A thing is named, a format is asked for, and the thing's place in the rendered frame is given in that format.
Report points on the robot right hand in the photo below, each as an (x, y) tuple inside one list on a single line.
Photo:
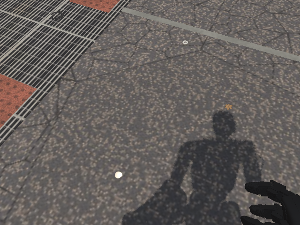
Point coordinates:
[(288, 213)]

